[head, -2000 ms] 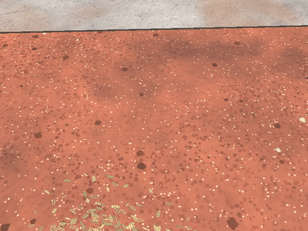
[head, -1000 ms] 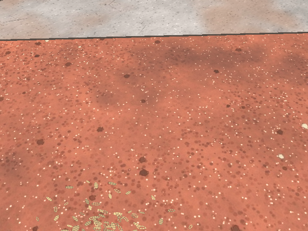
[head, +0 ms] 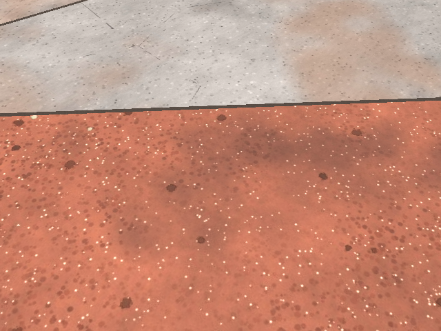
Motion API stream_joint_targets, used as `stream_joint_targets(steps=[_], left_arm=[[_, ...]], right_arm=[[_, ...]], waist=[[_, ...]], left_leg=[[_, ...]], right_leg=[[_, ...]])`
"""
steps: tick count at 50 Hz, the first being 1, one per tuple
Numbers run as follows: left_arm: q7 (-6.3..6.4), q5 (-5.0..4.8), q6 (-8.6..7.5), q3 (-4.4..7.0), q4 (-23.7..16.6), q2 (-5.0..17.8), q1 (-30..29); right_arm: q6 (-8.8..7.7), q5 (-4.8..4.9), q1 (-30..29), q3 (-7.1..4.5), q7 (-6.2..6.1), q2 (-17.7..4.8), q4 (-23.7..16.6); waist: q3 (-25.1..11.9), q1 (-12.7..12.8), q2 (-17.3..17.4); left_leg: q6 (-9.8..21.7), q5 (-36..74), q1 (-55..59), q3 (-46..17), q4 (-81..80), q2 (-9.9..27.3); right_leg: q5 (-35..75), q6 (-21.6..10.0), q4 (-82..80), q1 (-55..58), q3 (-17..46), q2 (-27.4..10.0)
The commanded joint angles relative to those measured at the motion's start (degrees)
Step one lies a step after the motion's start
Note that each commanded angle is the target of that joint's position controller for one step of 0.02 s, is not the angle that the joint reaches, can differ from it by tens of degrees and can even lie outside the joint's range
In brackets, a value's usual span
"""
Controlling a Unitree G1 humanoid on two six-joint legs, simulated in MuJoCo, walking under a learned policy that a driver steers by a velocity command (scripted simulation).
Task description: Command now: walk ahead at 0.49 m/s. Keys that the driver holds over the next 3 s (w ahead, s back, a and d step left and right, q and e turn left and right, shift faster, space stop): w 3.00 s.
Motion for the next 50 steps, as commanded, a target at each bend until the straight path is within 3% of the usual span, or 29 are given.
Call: stream_joint_targets(steps=[1,6,9,11,12,13,14,15,16,17,18,19,21,23,26,30,35,38,39,40,41,42,43,44,45,46,48,50], left_arm=[[-0.46,0.15,-0.55,0.36,-2.9,2.1,-2.5],[-1.87,-0.53,-1.06,-0.53,-5.6,1.5,-11.2],[-3.01,-0.79,-1.66,-0.54,-7.3,2.5,-12.8],[-3.26,-0.81,-1.99,0.39,-6.5,4.8,-8.0],[-3.12,-0.65,-2.06,1.51,-4.5,6.7,-0.9],[-2.68,-0.35,-2.00,3.02,-1.3,10.0,9.9],[-2.20,0.92,-1.73,4.46,0.4,15.8,19.2],[-2.38,0.37,-1.41,3.59,1.1,13.7,20.3],[-2.42,-0.19,-1.50,2.29,0.4,9.8,16.2],[-2.25,-0.10,-1.51,1.54,-1.0,7.2,11.1],[-2.45,0.40,-1.65,0.89,-1.7,5.4,6.8],[-2.62,0.96,-1.95,0.35,-1.9,3.7,4.6],[-2.85,1.15,-2.14,0.20,-1.0,3.3,4.7],[-2.32,0.96,-2.38,0.59,-0.1,5.3,6.6],[-1.18,0.80,-2.05,0.86,0.8,6.6,9.6],[-0.55,0.20,-1.57,0.78,1.6,6.9,12.9],[-0.34,-0.30,-0.43,1.17,3.9,7.5,17.9],[-0.01,-0.49,0.40,1.77,4.2,8.5,17.0],[0.04,-0.52,0.63,1.94,3.8,9.1,15.7],[0.03,-0.54,0.93,1.73,3.5,8.6,14.3],[0.03,-0.03,1.00,0.95,2.6,6.9,14.1],[-0.54,0.39,0.00,-0.93,1.8,0.6,20.9],[-0.94,-0.12,-1.61,-1.13,2.3,1.1,19.8],[-1.22,-1.75,-2.58,0.28,0.9,6.1,14.6],[-1.04,-2.16,-2.93,0.33,-0.4,6.7,10.4],[-0.59,-1.41,-2.71,0.64,-0.6,6.4,8.4],[-0.16,-0.69,-0.99,1.01,0.0,4.5,10.6],[-0.01,-0.52,0.11,0.89,0.1,2.7,11.1]], right_arm=[[-0.54,0.44,-0.9,-1.45,-1.04,-8.8,-3.3],[0.30,1.00,4.5,-1.72,-1.22,-9.4,-1.1],[1.24,1.20,5.1,-2.28,-1.52,-10.2,-0.3],[1.73,1.24,3.1,-2.67,-1.68,-11.3,-0.8],[2.03,1.30,1.5,-2.57,-1.67,-11.1,-1.2],[2.12,0.95,1.0,-1.86,-1.65,-9.6,-1.9],[1.39,0.18,6.6,-0.25,-1.15,-4.3,-3.1],[-0.15,0.97,7.7,0.65,-0.67,-2.1,-2.5],[-1.35,2.57,2.7,-0.82,-0.42,-7.8,-3.5],[-1.89,3.25,-2.3,-1.02,-0.48,-9.2,-5.1],[-1.76,2.64,-4.6,-1.23,-0.91,-8.9,-5.4],[-1.01,1.82,-4.5,-1.81,-1.32,-8.6,-5.2],[0.60,1.51,-2.0,-1.68,-1.50,-5.9,-4.7],[1.40,1.26,-3.5,-1.73,-1.70,-5.4,-5.4],[1.47,0.57,-9.9,-1.92,-1.67,-5.7,-7.7],[0.97,0.88,-17.6,-1.26,-0.84,-4.2,-9.7],[0.40,1.51,-25.2,-0.57,0.74,-4.3,-12.5],[-0.15,1.67,-23.7,-1.00,1.60,-6.2,-13.1],[-0.29,1.58,-20.2,-1.65,1.60,-7.6,-12.3],[-0.33,1.36,-12.5,-2.83,1.41,-9.6,-10.0],[-0.28,0.89,-1.8,-4.24,0.94,-13.0,-7.0],[0.03,-0.02,6.0,-5.69,0.65,-18.8,-5.3],[0.22,0.53,6.6,-4.36,0.77,-15.3,-5.2],[0.09,0.98,2.1,-3.28,0.70,-12.1,-5.7],[0.06,0.90,-3.0,-2.63,0.57,-10.1,-7.1],[-0.04,0.37,-7.0,-2.04,0.77,-8.3,-7.6],[-0.42,-0.43,-9.5,-1.37,1.13,-6.1,-7.4],[-0.69,-0.16,-8.0,-1.66,0.84,-7.3,-6.5]], waist=[[3.5,1.4,4.9],[5.6,-1.6,5.0],[5.7,-0.9,5.9],[2.4,2.4,7.7],[-1.8,6.5,7.9],[-8.8,10.7,6.6],[-18.9,10.0,-4.8],[-24.3,9.2,-13.0],[-17.2,9.5,-9.0],[-10.5,8.4,-5.6],[-5.7,6.3,-0.9],[-3.5,4.2,-1.0],[-2.1,2.1,-2.2],[-0.2,1.6,-1.5],[1.6,2.9,-0.4],[3.0,5.3,-1.0],[5.5,7.6,-1.1],[4.2,5.2,-2.5],[1.9,3.0,-3.4],[-2.6,-1.1,-3.0],[-10.1,-5.1,-0.6],[-19.3,-3.5,12.4],[-23.3,-3.8,16.5],[-15.5,-3.5,13.3],[-9.4,-2.1,9.4],[-5.0,-0.3,5.7],[-2.6,3.3,7.4],[-1.2,4.2,7.1]], left_leg=[[7.4,8.5,-2.7,-8.9,-8.4,15.0],[6.8,8.8,5.0,-7.2,-6.3,16.7],[6.0,13.8,10.8,-7.9,-2.4,19.5],[4.7,27.7,12.1,-7.2,3.1,19.6],[3.5,37.0,10.8,-5.3,11.2,17.6],[1.6,34.9,3.5,-3.0,24.3,14.4],[-2.1,12.7,-17.9,-0.8,47.3,7.3],[-3.4,-22.6,-30.8,-7.5,60.6,0.5],[-1.9,-21.6,-37.2,-11.6,65.7,4.4],[-0.9,-16.7,-38.4,-9.8,64.9,7.6],[-0.9,-11.7,-36.0,-8.4,60.9,10.3],[-0.9,-8.7,-32.4,-8.7,57.0,12.3],[-1.2,-6.4,-28.0,-8.5,53.5,13.4],[-2.2,-3.6,-29.9,-7.9,49.4,14.0],[-3.9,5.1,-35.2,-7.5,39.7,14.0],[-4.1,15.0,-33.1,-5.1,26.0,11.7],[-3.0,12.5,-34.6,-4.4,17.9,9.9],[-0.8,6.4,-30.3,-3.8,15.5,8.4],[0.2,4.7,-24.4,-2.4,15.0,6.7],[1.6,5.3,-13.7,-0.7,14.1,4.6],[4.2,7.0,3.3,-5.0,16.5,8.5],[13.3,-0.9,27.1,-30.5,14.2,23.6],[15.3,-5.4,30.5,-46.9,4.6,27.5],[12.1,-7.8,24.5,-39.5,4.0,25.4],[10.1,-4.5,15.7,-31.3,3.1,23.4],[9.1,-0.2,6.6,-25.4,1.0,21.2],[8.0,3.0,-3.0,-19.1,-2.6,18.2],[8.9,5.2,-5.9,-15.9,-5.2,17.5]], right_leg=[[9.5,0.8,-9.9,-0.2,-0.8,0.6],[9.9,0.3,-19.9,-0.2,-2.7,3.1],[4.1,-1.6,-23.0,-0.1,-2.7,3.9],[0.0,-3.3,-24.1,8.4,-4.6,6.5],[0.4,-4.7,-25.1,18.4,-6.4,8.6],[1.7,-7.0,-23.3,34.5,-4.1,6.8],[-2.3,-14.8,-23.4,58.4,18.6,-8.7],[-9.6,-19.6,-34.2,65.8,40.4,-15.1],[-13.3,-16.2,-35.5,60.7,34.7,-12.6],[-10.6,-13.9,-36.2,52.1,25.6,-10.6],[-5.6,-12.7,-38.3,42.5,19.1,-8.4],[-2.8,-11.5,-40.1,36.2,14.8,-6.2],[-1.1,-11.7,-43.3,30.5,10.8,-4.5],[2.1,-12.4,-45.3,28.8,8.0,-4.2],[5.5,-12.0,-46.4,31.2,5.3,-3.8],[5.5,-9.8,-46.8,32.8,0.8,-1.7],[5.6,-9.5,-43.6,41.6,0.7,-4.8],[13.8,-8.1,-39.1,45.6,1.1,-6.9],[22.9,-7.4,-35.2,45.7,0.4,-6.4],[31.0,-6.1,-26.4,44.0,-1.8,-4.0],[25.6,-4.2,-12.3,35.2,-4.1,-0.9],[2.0,0.1,11.5,11.3,-6.2,8.3],[-28.6,0.1,21.3,2.2,2.1,12.0],[-26.8,-1.1,25.7,-3.5,4.2,8.2],[-21.6,-1.8,24.1,-3.9,2.2,5.0],[-17.0,-1.8,20.1,-1.5,1.2,2.7],[-12.8,-1.8,14.8,5.6,1.6,0.1],[-10.6,-1.0,11.3,6.1,0.9,-0.4]])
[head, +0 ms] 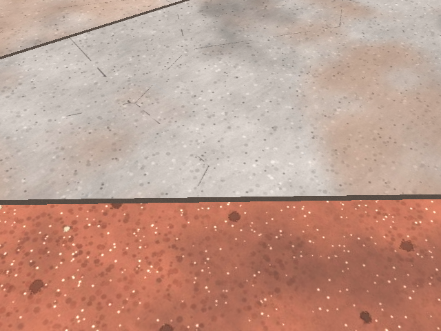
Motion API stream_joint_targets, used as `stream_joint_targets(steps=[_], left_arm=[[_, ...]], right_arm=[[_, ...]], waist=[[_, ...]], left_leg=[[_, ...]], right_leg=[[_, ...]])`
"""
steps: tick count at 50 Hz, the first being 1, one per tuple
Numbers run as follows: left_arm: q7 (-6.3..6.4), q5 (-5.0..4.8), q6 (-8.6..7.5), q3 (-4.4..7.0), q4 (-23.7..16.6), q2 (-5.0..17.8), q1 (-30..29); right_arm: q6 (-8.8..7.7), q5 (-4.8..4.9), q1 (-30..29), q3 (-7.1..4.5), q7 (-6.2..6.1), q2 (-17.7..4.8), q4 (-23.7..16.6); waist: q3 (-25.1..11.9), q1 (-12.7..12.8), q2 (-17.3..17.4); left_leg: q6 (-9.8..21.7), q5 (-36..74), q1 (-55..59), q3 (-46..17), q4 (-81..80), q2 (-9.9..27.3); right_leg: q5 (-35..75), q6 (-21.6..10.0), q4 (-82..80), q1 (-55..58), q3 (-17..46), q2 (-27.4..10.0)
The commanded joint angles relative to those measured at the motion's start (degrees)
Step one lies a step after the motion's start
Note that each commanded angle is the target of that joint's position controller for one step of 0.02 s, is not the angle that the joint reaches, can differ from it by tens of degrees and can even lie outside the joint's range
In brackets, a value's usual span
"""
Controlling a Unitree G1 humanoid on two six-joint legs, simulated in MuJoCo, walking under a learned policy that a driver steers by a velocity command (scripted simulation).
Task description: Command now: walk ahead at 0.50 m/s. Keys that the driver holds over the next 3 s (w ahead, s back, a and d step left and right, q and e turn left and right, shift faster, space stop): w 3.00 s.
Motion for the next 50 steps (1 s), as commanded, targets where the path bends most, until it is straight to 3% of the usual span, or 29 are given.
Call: stream_joint_targets(steps=[1,4,8,13,16,17,18,19,20,21,22,23,24,25,27,30,32,36,40,42,44,45,46,47,48,49,50], left_arm=[[0.44,0.47,0.78,0.98,-2.2,2.6,2.8],[0.31,1.09,0.70,1.14,-4.3,2.8,-3.3],[-0.55,0.72,0.21,0.46,-6.3,1.4,-10.9],[-2.05,0.15,-0.31,-0.15,-9.1,1.9,-17.8],[-2.74,0.05,-0.86,0.51,-9.2,4.1,-14.8],[-2.68,0.23,-0.99,1.33,-7.9,5.6,-9.9],[-2.36,0.45,-0.98,2.81,-4.8,8.3,-0.3],[-1.77,1.14,-0.85,4.06,-2.7,12.8,10.2],[-2.11,1.17,-0.62,4.43,-1.5,15.8,12.6],[-2.18,0.62,-0.71,2.85,-2.0,10.5,11.9],[-1.95,0.52,-0.89,2.10,-3.0,8.0,7.0],[-1.92,0.92,-0.95,1.58,-4.1,6.8,2.6],[-2.06,1.59,-1.06,1.18,-4.5,5.4,-0.5],[-2.18,2.15,-1.22,0.60,-4.4,3.7,-1.7],[-2.18,1.83,-1.50,0.64,-3.6,4.0,-0.9],[-1.15,1.62,-1.58,1.20,-2.5,6.5,1.8],[-0.57,1.43,-1.23,1.18,-1.9,6.7,3.4],[-0.14,0.86,-0.87,1.10,-0.7,6.9,6.8],[-0.03,0.51,0.06,1.38,1.3,7.4,10.7],[0.19,0.31,0.65,1.74,1.9,8.0,10.9],[0.37,0.23,1.15,2.11,1.7,8.9,9.3],[0.41,0.11,1.43,2.12,1.4,9.0,7.8],[0.44,0.32,1.64,1.54,0.9,7.6,7.3],[0.49,1.64,1.58,0.53,-0.5,5.4,8.5],[-0.24,1.14,0.16,-1.43,-0.4,-2.0,15.3],[-0.54,-0.23,-1.14,-0.03,-0.2,4.5,10.6],[-0.69,-1.30,-1.93,0.61,-1.9,6.8,5.1]], right_arm=[[-1.16,-0.09,-0.1,-1.26,-0.57,-7.2,-2.2],[-0.84,0.12,2.7,-1.44,-1.66,-8.3,-1.1],[-0.46,0.73,6.0,-1.38,-2.25,-8.8,0.0],[0.66,1.25,10.4,-1.84,-2.46,-9.5,2.5],[1.49,1.44,9.1,-2.40,-2.77,-10.6,2.6],[1.76,1.58,7.5,-2.44,-2.81,-10.9,2.3],[2.00,1.47,6.9,-1.91,-2.79,-9.5,1.9],[1.99,0.39,7.9,-0.91,-2.79,-7.5,0.6],[0.59,0.43,14.6,1.17,-2.17,0.2,0.3],[-0.81,1.75,11.0,-0.05,-1.78,-5.7,0.8],[-1.65,2.95,5.7,-0.74,-1.54,-8.3,-0.9],[-1.87,2.79,2.6,-0.75,-1.89,-8.3,-1.5],[-1.58,1.94,1.1,-1.17,-2.27,-8.0,-1.7],[-0.79,1.67,2.2,-1.41,-2.35,-7.3,-1.4],[0.62,1.55,3.6,-1.24,-2.48,-5.0,-1.1],[1.34,0.82,-1.4,-1.36,-2.71,-5.0,-2.9],[1.24,0.57,-4.8,-1.33,-2.49,-4.7,-4.0],[0.81,0.97,-12.4,-0.61,-1.68,-3.4,-5.9],[0.40,1.49,-18.3,-0.05,-0.47,-3.5,-8.1],[0.00,1.61,-19.0,-0.08,0.23,-4.3,-9.1],[-0.33,1.65,-15.4,-0.79,0.53,-6.3,-8.5],[-0.41,1.45,-9.8,-1.69,0.44,-7.8,-7.0],[-0.38,1.20,0.2,-3.19,0.07,-10.7,-3.8],[-0.19,0.47,10.6,-4.36,-0.57,-15.4,-1.8],[-0.03,0.56,12.0,-4.46,-0.04,-17.3,-0.7],[-0.14,1.12,10.5,-2.90,0.01,-11.8,-1.3],[-0.34,1.16,5.6,-2.23,-0.23,-9.6,-2.3]], waist=[[-1.8,2.2,6.3],[-0.2,0.9,5.0],[1.5,-1.4,5.4],[3.8,-3.4,5.5],[1.8,-0.5,7.0],[-1.2,2.6,7.5],[-6.9,6.7,6.3],[-15.7,9.5,-0.8],[-21.7,5.2,-15.8],[-20.7,7.3,-10.6],[-13.1,6.7,-7.9],[-8.8,5.1,-2.7],[-5.6,3.5,-1.0],[-4.8,1.5,-1.7],[-3.8,0.1,-2.4],[-0.9,0.6,-0.8],[-0.1,1.4,-0.7],[1.6,3.8,-1.2],[3.7,5.6,-1.3],[3.8,4.9,-2.0],[1.5,2.2,-3.4],[-1.9,-1.1,-3.7],[-8.0,-5.3,-2.4],[-17.0,-7.7,6.0],[-23.3,-3.3,20.8],[-19.8,-5.3,13.9],[-12.1,-4.7,11.2]], left_leg=[[10.0,6.1,4.0,-14.5,-15.3,15.3],[9.5,8.9,6.5,-11.7,-16.4,14.9],[7.5,8.4,7.9,-7.3,-16.9,12.9],[7.2,9.2,16.7,-7.4,-13.5,16.3],[5.6,20.0,20.3,-7.6,-8.1,17.9],[4.6,29.7,19.8,-6.1,-2.4,16.7],[3.0,34.0,16.2,-3.7,8.6,13.4],[0.8,18.2,3.9,-0.9,27.3,9.7],[-2.6,-21.1,-18.6,-3.2,46.0,-1.6],[-1.6,-24.8,-25.1,-10.9,53.2,1.0],[-0.5,-20.1,-29.1,-9.9,54.2,4.0],[-0.3,-14.5,-27.2,-8.3,51.8,7.1],[-0.4,-11.0,-24.6,-7.9,48.2,9.0],[-0.3,-8.8,-21.0,-8.4,46.0,10.4],[-0.9,-7.5,-18.6,-8.0,42.1,11.2],[-2.7,-0.7,-23.4,-7.5,34.0,11.7],[-3.5,5.7,-25.0,-7.1,27.5,11.4],[-3.6,14.5,-22.4,-4.5,15.1,8.9],[-2.8,12.5,-23.5,-4.0,9.1,7.6],[-1.4,8.7,-23.1,-4.1,7.2,7.1],[0.2,4.7,-16.5,-2.8,6.0,5.2],[1.4,4.4,-8.2,-0.9,4.9,3.2],[3.2,5.8,6.0,-1.1,5.6,3.0],[7.0,6.4,24.0,-15.4,6.9,14.9],[15.8,-5.8,39.5,-42.9,-2.0,25.3],[13.3,-12.3,37.1,-43.2,-5.2,23.3],[10.8,-10.0,29.7,-34.6,-6.0,21.6]], right_leg=[[5.8,0.8,-4.2,-5.9,2.0,-3.9],[15.0,2.2,-14.1,-10.5,1.8,-3.8],[24.3,2.4,-27.2,-8.1,-0.6,-1.3],[20.7,1.1,-34.5,-9.5,-1.0,0.1],[14.4,-1.2,-36.7,-3.3,-2.2,2.0],[13.9,-2.3,-37.8,4.3,-4.0,4.1],[14.9,-4.0,-37.8,17.6,-4.7,5.2],[15.6,-7.8,-36.3,35.7,7.8,-5.6],[4.3,-16.9,-44.5,52.4,36.1,-17.2],[-2.2,-15.4,-48.2,51.7,39.4,-16.1],[-0.1,-12.8,-48.7,45.0,30.7,-14.4],[5.5,-11.4,-50.0,36.6,23.9,-12.4],[10.2,-10.7,-51.6,29.1,19.4,-10.6],[12.6,-10.2,-53.4,24.7,16.1,-9.0],[14.3,-10.7,-56.3,21.0,12.7,-8.1],[17.3,-11.3,-59.0,20.7,9.3,-8.0],[18.7,-10.3,-59.5,21.9,6.8,-7.0],[18.5,-8.4,-59.8,23.1,2.3,-5.1],[19.0,-8.3,-57.3,30.0,2.1,-7.6],[22.1,-7.7,-54.9,33.5,2.6,-9.5],[32.5,-6.4,-50.4,35.1,2.3,-9.9],[42.0,-5.4,-44.1,34.4,0.7,-8.5],[44.0,-3.7,-32.6,29.6,-1.7,-5.3],[24.8,-1.5,-13.1,16.6,-4.5,-1.2],[-13.9,1.3,3.9,-4.5,-0.4,9.3],[-15.3,0.3,10.0,-11.0,6.0,6.2],[-10.0,-0.7,10.3,-14.3,4.6,3.4]])
Over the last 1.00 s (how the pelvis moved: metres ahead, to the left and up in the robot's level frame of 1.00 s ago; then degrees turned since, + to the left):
0.58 0.00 -0.01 0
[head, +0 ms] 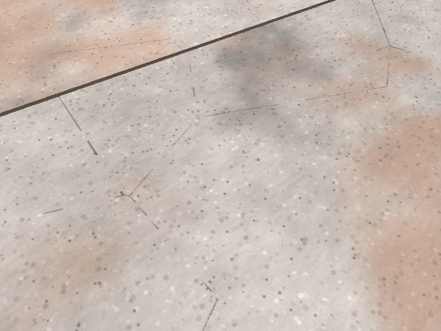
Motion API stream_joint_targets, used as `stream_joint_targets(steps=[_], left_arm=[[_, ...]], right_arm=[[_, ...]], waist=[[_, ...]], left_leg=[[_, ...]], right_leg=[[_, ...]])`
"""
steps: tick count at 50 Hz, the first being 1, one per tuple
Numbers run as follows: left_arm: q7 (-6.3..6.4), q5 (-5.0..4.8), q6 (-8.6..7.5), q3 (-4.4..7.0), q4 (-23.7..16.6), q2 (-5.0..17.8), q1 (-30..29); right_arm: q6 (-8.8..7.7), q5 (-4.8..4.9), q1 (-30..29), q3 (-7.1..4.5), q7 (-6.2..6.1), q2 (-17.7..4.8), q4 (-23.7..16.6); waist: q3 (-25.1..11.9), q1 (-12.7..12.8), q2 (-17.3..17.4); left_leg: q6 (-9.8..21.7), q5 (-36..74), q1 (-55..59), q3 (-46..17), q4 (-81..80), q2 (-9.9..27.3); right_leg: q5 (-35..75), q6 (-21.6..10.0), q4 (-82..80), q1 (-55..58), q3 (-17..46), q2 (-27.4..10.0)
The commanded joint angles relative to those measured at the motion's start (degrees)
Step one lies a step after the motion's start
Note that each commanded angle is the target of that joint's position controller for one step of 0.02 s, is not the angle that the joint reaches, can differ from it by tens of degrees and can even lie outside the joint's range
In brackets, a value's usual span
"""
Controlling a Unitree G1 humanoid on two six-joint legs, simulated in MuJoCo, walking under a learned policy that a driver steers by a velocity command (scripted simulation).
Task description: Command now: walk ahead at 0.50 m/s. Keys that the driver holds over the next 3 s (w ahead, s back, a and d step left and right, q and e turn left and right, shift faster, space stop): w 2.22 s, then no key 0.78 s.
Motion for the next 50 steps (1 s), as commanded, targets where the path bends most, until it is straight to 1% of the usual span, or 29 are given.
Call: stream_joint_targets(steps=[1,2,3,4,6,8,10,14,18,20,22,23,24,25,26,27,28,29,30,31,32,34,36,38,41,43,47,49,50], left_arm=[[0.03,-1.24,-2.91,1.12,-5.5,7.1,-4.2],[0.41,-0.38,-2.55,1.57,-5.5,6.8,-5.4],[0.46,-0.14,-1.79,1.70,-5.3,5.9,-4.0],[0.50,-0.09,-1.09,1.63,-5.1,4.6,-3.0],[0.64,0.13,-0.18,1.60,-5.5,3.6,-4.0],[0.72,0.71,0.06,1.74,-7.0,3.9,-8.2],[0.46,0.96,-0.08,1.70,-8.0,3.6,-11.5],[-0.41,0.58,-0.57,0.90,-10.0,2.2,-19.2],[-1.64,0.10,-0.98,0.32,-12.3,2.4,-25.1],[-2.35,-0.03,-1.38,0.36,-13.3,3.3,-25.8],[-2.63,-0.04,-1.67,1.13,-12.6,5.3,-21.7],[-2.52,0.18,-1.74,2.09,-10.9,7.0,-15.6],[-2.11,0.47,-1.69,3.58,-7.7,10.0,-5.4],[-1.61,1.43,-1.54,4.83,-5.9,14.9,3.7],[-1.92,0.84,-1.28,4.43,-5.1,15.0,5.8],[-1.86,0.32,-1.37,3.02,-5.3,10.4,3.7],[-1.66,0.27,-1.49,2.40,-6.5,8.6,-1.7],[-1.70,0.97,-1.58,1.90,-7.4,7.3,-5.9],[-1.86,1.65,-1.78,1.42,-7.8,5.6,-8.5],[-2.02,2.07,-1.95,1.05,-7.6,4.5,-9.5],[-2.08,1.89,-2.07,1.00,-7.3,4.3,-9.4],[-1.62,1.55,-2.34,1.31,-6.5,5.9,-7.8],[-0.86,1.53,-2.28,1.62,-5.6,7.3,-5.7],[-0.29,1.36,-1.96,1.57,-5.1,7.5,-4.0],[0.08,0.90,-1.71,1.48,-4.2,7.7,-1.5],[0.17,0.62,-1.47,1.54,-3.2,8.0,0.9],[0.40,0.30,-0.24,2.00,-1.3,8.6,3.9],[0.63,0.18,0.33,2.39,-1.2,9.4,3.0],[0.69,0.14,0.57,2.56,-1.5,10.0,1.7]], right_arm=[[-0.18,-0.28,10.7,-1.74,-0.43,-7.9,0.4],[-0.29,-0.88,7.9,-1.33,-0.31,-6.4,0.1],[-0.46,-1.46,7.0,-0.91,-0.23,-5.2,0.2],[-0.57,-1.41,7.2,-0.85,-0.16,-4.9,0.5],[-0.79,-1.02,8.8,-1.13,-0.59,-6.3,1.4],[-0.70,-0.97,10.8,-1.46,-1.37,-7.9,2.1],[-0.35,-0.81,12.3,-1.42,-1.96,-8.1,2.7],[-0.01,-0.24,15.8,-1.30,-2.39,-8.3,4.0],[0.95,0.10,19.8,-1.57,-2.50,-8.8,6.1],[1.57,0.28,20.1,-1.94,-2.74,-9.4,6.6],[2.07,0.37,18.4,-2.30,-2.93,-10.4,6.3],[2.36,0.52,16.8,-2.27,-2.97,-10.4,6.0],[2.53,0.28,16.4,-1.65,-3.00,-8.9,5.5],[2.05,-0.71,20.2,-0.37,-2.81,-5.1,4.2],[0.64,-0.61,23.9,1.16,-2.25,-0.4,4.8],[-0.49,1.03,18.6,-0.42,-1.87,-6.5,4.1],[-1.15,2.00,13.6,-0.83,-1.80,-8.3,2.4],[-1.26,1.56,11.1,-0.96,-2.19,-8.1,2.1],[-0.78,0.90,10.9,-1.37,-2.50,-7.6,2.2],[0.02,0.71,12.4,-1.43,-2.55,-6.4,2.5],[0.72,0.66,13.4,-1.34,-2.62,-5.1,2.8],[1.59,0.38,12.0,-1.35,-2.84,-4.4,2.3],[1.77,-0.22,7.8,-1.51,-2.93,-4.8,0.8],[1.57,-0.43,4.5,-1.43,-2.64,-4.3,-0.3],[1.17,-0.14,-1.3,-0.82,-1.99,-3.1,-1.8],[1.03,0.15,-5.0,-0.40,-1.50,-2.8,-2.9],[0.43,0.54,-9.5,-0.02,-0.09,-3.5,-5.2],[0.09,0.66,-7.6,-0.42,0.39,-5.1,-5.3],[-0.04,0.56,-4.2,-1.05,0.40,-6.5,-4.5]], waist=[[-8.7,-5.8,4.5],[-5.5,-4.1,3.3],[-5.1,-2.2,4.7],[-4.8,-1.5,5.3],[-3.0,-0.9,4.6],[-1.3,-1.7,3.4],[-0.6,-2.4,3.3],[1.1,-4.8,3.7],[3.2,-6.7,3.7],[3.1,-5.9,4.4],[0.4,-2.9,5.9],[-3.3,0.7,6.2],[-9.7,4.8,4.8],[-18.8,5.1,-4.0],[-24.8,3.4,-15.5],[-19.9,4.7,-10.7],[-12.0,3.6,-8.1],[-7.9,2.0,-3.5],[-5.1,-0.1,-2.9],[-4.7,-1.8,-4.0],[-4.4,-2.6,-4.4],[-2.5,-3.0,-3.8],[-0.9,-2.2,-2.5],[-0.3,-1.5,-2.4],[0.8,0.4,-2.7],[1.9,1.7,-2.6],[3.3,2.4,-2.9],[2.0,0.5,-4.0],[-0.3,-1.7,-5.0]], left_leg=[[10.0,-4.3,31.8,-27.6,-17.1,17.7],[9.5,0.4,24.7,-22.9,-18.8,15.8],[9.1,2.5,20.7,-20.0,-20.4,14.5],[9.4,3.3,18.7,-18.4,-22.0,13.9],[10.1,5.5,16.6,-15.3,-24.3,13.5],[10.3,7.8,17.4,-13.5,-25.7,13.6],[9.4,9.6,18.6,-11.0,-26.0,12.6],[7.6,9.3,19.6,-6.5,-26.5,10.6],[7.6,10.2,27.0,-6.4,-23.9,13.3],[6.9,14.0,30.7,-6.9,-21.3,15.2],[5.6,25.8,32.2,-6.4,-16.4,15.5],[4.5,35.1,31.3,-4.7,-9.5,13.9],[2.8,35.2,25.6,-2.4,2.3,10.6],[-0.4,16.3,6.9,0.2,23.3,4.9],[-2.2,-24.4,-8.7,-5.2,37.5,-3.6],[-1.0,-24.7,-15.1,-10.3,43.5,-0.2],[-0.1,-19.2,-17.9,-8.3,43.1,2.9],[0.0,-13.8,-15.6,-7.1,40.4,5.5],[-0.1,-10.5,-12.4,-7.1,37.2,7.4],[-0.1,-8.5,-8.8,-7.5,35.3,8.5],[-0.3,-7.9,-7.3,-7.3,33.5,8.9],[-1.4,-5.1,-8.7,-6.7,29.4,9.5],[-2.7,0.5,-12.7,-6.6,23.2,9.7],[-3.3,7.0,-13.9,-6.1,16.6,9.3],[-3.4,14.2,-11.5,-4.0,6.8,7.3],[-3.3,15.3,-11.1,-3.2,2.7,6.3],[-1.7,10.3,-13.0,-3.4,-2.1,5.3],[-0.2,6.0,-9.0,-2.8,-3.6,4.1],[0.8,4.2,-3.3,-1.3,-4.0,2.4]], right_leg=[[6.5,-1.9,17.0,-31.2,2.5,-4.9],[9.7,-1.7,13.6,-28.6,2.2,-6.6],[11.9,-1.7,11.6,-25.0,2.7,-8.1],[12.6,-1.5,9.8,-23.3,2.5,-8.4],[14.8,-0.6,5.7,-24.3,1.9,-9.1],[20.2,0.7,-0.2,-28.3,1.7,-9.3],[26.6,1.4,-6.6,-29.8,1.3,-8.9],[35.5,1.3,-18.9,-26.9,-1.4,-6.3],[33.1,0.4,-24.9,-28.5,-1.8,-5.0],[29.1,-0.9,-26.6,-28.2,-1.7,-4.5],[25.1,-2.6,-27.8,-20.9,-3.3,-2.4],[25.3,-3.9,-28.9,-11.9,-5.1,-0.3],[26.9,-5.8,-27.8,3.0,-4.3,-0.9],[25.0,-12.0,-26.6,25.0,14.1,-14.5],[15.3,-17.6,-35.9,35.5,37.5,-22.6],[8.9,-15.0,-38.4,32.3,35.7,-20.5],[11.3,-12.9,-39.8,23.8,27.6,-19.0],[15.9,-12.0,-41.6,15.0,21.9,-17.1],[20.1,-11.4,-43.5,8.1,17.4,-15.2],[21.6,-11.0,-45.2,4.1,14.7,-13.9],[22.2,-11.3,-46.7,2.2,12.9,-13.2],[24.8,-11.9,-49.0,0.1,9.8,-12.9],[27.5,-12.1,-50.1,1.2,8.1,-12.9],[29.7,-11.1,-50.3,2.5,5.4,-11.8],[30.0,-9.6,-50.6,3.1,1.7,-10.0],[29.1,-9.4,-50.3,5.4,1.2,-10.5],[32.5,-9.1,-46.4,13.8,1.8,-14.1],[39.5,-8.0,-43.0,16.3,1.9,-15.3],[48.7,-7.3,-39.2,16.5,1.3,-14.9]])
Over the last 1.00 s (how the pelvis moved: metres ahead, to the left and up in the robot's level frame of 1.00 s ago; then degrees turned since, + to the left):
0.57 -0.01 -0.02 0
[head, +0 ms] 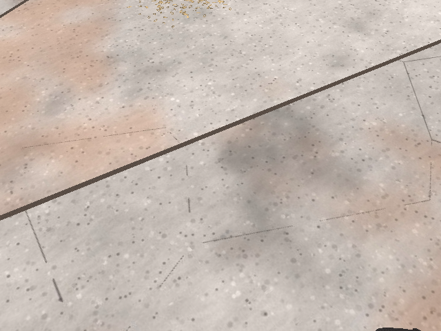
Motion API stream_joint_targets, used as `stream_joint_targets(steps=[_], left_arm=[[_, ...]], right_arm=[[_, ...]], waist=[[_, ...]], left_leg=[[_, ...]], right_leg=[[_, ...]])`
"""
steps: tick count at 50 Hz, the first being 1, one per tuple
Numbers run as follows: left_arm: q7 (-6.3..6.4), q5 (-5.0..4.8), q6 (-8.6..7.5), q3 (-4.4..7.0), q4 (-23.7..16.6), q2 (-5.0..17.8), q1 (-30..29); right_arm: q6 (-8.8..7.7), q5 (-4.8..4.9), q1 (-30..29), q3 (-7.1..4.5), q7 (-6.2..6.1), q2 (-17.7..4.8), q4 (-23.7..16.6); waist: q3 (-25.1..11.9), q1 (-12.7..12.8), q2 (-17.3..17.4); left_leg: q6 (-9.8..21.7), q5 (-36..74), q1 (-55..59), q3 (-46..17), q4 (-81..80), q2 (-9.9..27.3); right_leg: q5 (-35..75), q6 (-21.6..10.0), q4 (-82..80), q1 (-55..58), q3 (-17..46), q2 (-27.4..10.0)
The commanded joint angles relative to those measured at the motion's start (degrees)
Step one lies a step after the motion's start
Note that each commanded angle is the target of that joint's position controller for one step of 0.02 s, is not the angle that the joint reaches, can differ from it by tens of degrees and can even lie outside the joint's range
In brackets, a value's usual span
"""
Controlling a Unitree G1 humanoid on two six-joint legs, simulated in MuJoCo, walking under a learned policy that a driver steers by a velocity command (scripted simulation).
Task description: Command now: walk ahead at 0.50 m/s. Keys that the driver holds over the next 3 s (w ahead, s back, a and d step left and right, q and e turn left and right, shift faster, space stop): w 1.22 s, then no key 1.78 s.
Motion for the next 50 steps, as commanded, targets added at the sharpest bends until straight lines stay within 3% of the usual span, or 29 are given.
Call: stream_joint_targets(steps=[1,2,3,4,5,6,7,8,10,13,15,19,24,26,27,28,29,30,31,32,33,34,35,37,39,43,46,50], left_arm=[[0.47,-0.28,0.51,2.02,-2.1,9.9,-1.7],[0.51,0.19,0.60,1.24,-2.9,8.2,-1.8],[-0.06,0.76,-0.39,-0.57,-3.8,2.2,4.7],[-0.43,0.38,-1.91,-0.89,-3.2,2.1,3.8],[-0.77,-1.30,-2.93,0.57,-4.7,7.4,-1.5],[-0.65,-1.87,-3.34,0.63,-6.0,8.0,-5.7],[-0.24,-1.20,-3.21,0.89,-6.2,7.7,-7.8],[0.09,-0.64,-2.49,1.32,-5.9,7.2,-7.1],[0.21,-0.37,-0.94,1.14,-5.3,4.6,-4.8],[0.44,0.28,-0.20,1.27,-6.9,4.4,-9.0],[0.23,0.63,-0.35,1.28,-8.1,4.2,-12.7],[-0.65,0.25,-0.87,0.51,-10.1,2.8,-20.5],[-2.22,-0.29,-1.41,-0.07,-12.9,3.4,-27.1],[-2.76,-0.37,-1.77,0.27,-13.2,4.8,-25.8],[-2.81,-0.33,-1.91,0.80,-12.6,6.0,-22.9],[-2.69,-0.11,-1.99,1.80,-10.7,7.7,-16.5],[-2.27,0.22,-1.96,3.30,-7.5,10.8,-6.2],[-1.81,1.26,-1.78,4.65,-5.9,16.5,2.4],[-1.98,0.29,-1.42,4.02,-5.2,15.0,4.0],[-1.96,-0.11,-1.53,2.65,-5.7,11.2,0.7],[-1.72,0.15,-1.59,2.03,-7.0,9.0,-4.0],[-1.81,0.80,-1.76,1.49,-7.6,7.5,-8.0],[-1.92,1.38,-2.08,0.95,-7.9,5.7,-10.5],[-2.13,1.52,-2.34,0.69,-7.5,5.0,-11.1],[-1.68,1.22,-2.63,1.07,-6.7,6.8,-9.6],[-0.46,0.93,-2.25,1.32,-5.4,8.1,-6.3],[-0.12,0.44,-2.03,1.31,-4.4,8.4,-3.5],[-0.01,-0.01,-1.11,1.58,-2.2,8.9,0.7]], right_arm=[[-1.16,-0.12,6.8,-2.98,0.16,-9.0,-1.2],[-1.11,-0.61,17.4,-4.37,-0.32,-12.3,1.8],[-0.77,-1.40,25.0,-5.76,-0.67,-17.9,3.4],[-0.55,-0.70,25.8,-4.53,-0.56,-14.7,3.7],[-0.69,-0.31,21.7,-3.42,-0.65,-11.5,3.3],[-0.77,-0.49,16.7,-2.82,-0.79,-9.6,1.9],[-0.91,-1.12,12.8,-2.26,-0.62,-7.9,1.4],[-1.24,-1.72,10.7,-1.75,-0.48,-6.2,1.2],[-1.47,-1.71,10.3,-1.58,-0.30,-5.8,1.7],[-1.70,-1.51,13.1,-2.17,-1.26,-8.4,3.0],[-1.44,-1.34,14.9,-2.20,-1.92,-8.9,3.6],[-1.09,-0.71,18.4,-2.13,-2.48,-9.3,4.9],[0.18,-0.19,22.9,-2.59,-2.70,-10.0,7.4],[0.79,-0.05,22.3,-2.99,-2.93,-10.8,7.6],[1.05,-0.02,21.2,-3.15,-2.99,-11.3,7.3],[1.37,0.11,19.7,-3.06,-3.03,-11.1,7.0],[1.54,-0.21,19.6,-2.36,-3.07,-9.4,6.4],[0.91,-1.15,24.8,-0.80,-2.72,-4.6,5.1],[-0.54,-0.77,26.1,0.16,-2.27,-2.1,5.7],[-1.78,0.77,21.2,-1.34,-1.88,-7.9,4.7],[-2.41,1.67,16.3,-1.52,-1.81,-9.0,3.2],[-2.41,1.22,13.9,-1.64,-2.15,-8.6,2.9],[-1.81,0.46,13.9,-2.14,-2.52,-8.4,3.1],[-0.27,0.11,16.1,-2.04,-2.64,-5.9,3.7],[0.54,-0.21,14.6,-1.99,-2.82,-5.1,3.0],[0.46,-0.88,7.2,-1.96,-2.50,-4.8,0.7],[0.11,-0.52,1.2,-1.32,-1.86,-3.7,-0.8],[-0.24,-0.01,-4.8,-0.78,-0.70,-3.9,-3.0]], waist=[[-3.3,-8.2,-7.0],[-10.8,-12.1,-4.8],[-19.9,-10.6,7.5],[-23.8,-11.0,12.6],[-16.2,-10.9,9.2],[-10.0,-9.6,5.7],[-5.4,-7.8,2.0],[-3.6,-5.6,2.8],[-2.5,-3.5,3.6],[0.1,-3.7,1.9],[0.8,-4.5,1.3],[2.4,-6.9,1.5],[4.6,-8.6,1.7],[3.6,-6.9,2.6],[1.7,-5.0,3.4],[-2.1,-1.4,3.5],[-8.8,2.5,1.9],[-18.4,2.1,-8.7],[-23.7,1.6,-18.1],[-17.6,2.2,-13.5],[-10.9,1.4,-10.4],[-6.1,-0.4,-6.0],[-3.9,-2.4,-5.8],[-2.7,-4.8,-6.6],[-0.9,-5.2,-5.8],[1.1,-3.7,-4.7],[2.4,-1.8,-4.9],[4.3,0.1,-4.9]], left_leg=[[3.2,-3.3,13.1,2.7,-2.1,-3.4],[5.7,-1.7,30.0,-1.1,0.3,0.1],[14.6,-9.2,53.9,-25.9,-1.3,15.1],[17.0,-14.7,57.5,-42.7,-11.0,19.4],[13.9,-18.4,51.7,-36.0,-11.9,17.2],[11.9,-15.8,43.0,-28.1,-13.1,15.3],[11.0,-11.7,34.0,-22.4,-15.2,13.2],[10.1,-8.5,27.9,-18.4,-17.0,11.3],[10.3,-6.7,22.4,-14.4,-20.2,9.7],[11.3,-2.3,21.7,-10.9,-22.9,9.6],[10.5,0.0,23.3,-8.6,-23.3,8.9],[8.6,0.0,24.4,-3.9,-23.7,6.8],[8.2,1.7,33.9,-4.2,-20.0,10.6],[7.2,7.4,36.9,-4.6,-16.9,12.1],[6.5,15.5,37.4,-4.1,-13.5,11.8],[5.3,24.7,36.4,-2.2,-6.2,9.9],[3.5,24.0,30.3,0.2,6.2,6.6],[-0.1,3.9,10.0,2.8,28.5,0.0],[-1.7,-31.9,-3.6,-2.6,42.2,-7.3],[-0.3,-31.6,-10.0,-7.4,47.7,-3.5],[0.6,-27.0,-11.8,-5.8,47.3,-0.5],[0.7,-22.0,-9.9,-4.5,43.6,2.1],[0.7,-18.9,-6.4,-4.8,39.6,4.1],[0.4,-16.6,-1.6,-4.9,35.8,5.2],[-0.7,-13.5,-3.2,-4.3,31.4,5.7],[-2.5,-0.8,-7.0,-3.5,18.0,5.2],[-2.5,5.9,-4.3,-1.2,8.4,3.1],[-1.7,4.5,-5.4,-0.9,2.2,1.8]], right_leg=[[48.2,-7.0,12.6,-0.9,4.2,-14.6],[43.2,-5.2,26.2,-9.3,2.0,-11.6],[20.4,-0.9,49.6,-33.1,-0.5,-2.8],[-12.3,-0.6,59.8,-42.6,7.3,1.6],[-10.8,-1.8,64.4,-48.3,9.9,-2.3],[-5.7,-2.6,62.9,-49.0,7.9,-5.5],[-1.1,-2.6,59.0,-46.8,6.8,-7.8],[1.9,-2.7,55.5,-42.8,7.2,-9.7],[4.0,-2.2,51.9,-38.5,7.0,-10.7],[10.7,-0.5,44.3,-42.7,6.5,-11.2],[17.3,0.4,37.6,-44.8,6.2,-11.0],[26.8,0.6,24.6,-41.9,3.6,-8.4],[22.9,-1.0,17.5,-43.7,3.5,-7.0],[18.5,-2.5,16.0,-40.8,3.1,-6.1],[16.5,-3.4,15.5,-36.0,1.9,-4.6],[16.6,-4.7,14.3,-26.9,0.0,-2.6],[18.1,-6.7,15.9,-11.6,1.5,-3.7],[15.1,-14.1,16.2,11.6,22.5,-18.3],[6.5,-19.4,5.9,19.5,44.3,-25.1],[1.1,-16.6,4.2,15.1,40.2,-23.0],[2.9,-14.4,3.5,7.2,32.0,-21.1],[7.5,-13.4,1.5,-1.7,25.9,-19.0],[11.2,-12.4,-0.2,-8.0,21.8,-17.1],[13.6,-12.5,-3.4,-13.9,17.8,-15.6],[16.6,-13.2,-5.7,-15.7,14.9,-15.4],[20.8,-12.0,-7.1,-13.8,9.7,-13.8],[20.6,-10.6,-7.4,-13.2,6.3,-12.2],[20.8,-10.4,-4.9,-6.1,6.1,-14.8]])
Over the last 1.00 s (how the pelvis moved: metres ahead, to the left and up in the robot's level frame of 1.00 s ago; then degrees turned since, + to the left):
0.56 -0.03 0.01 0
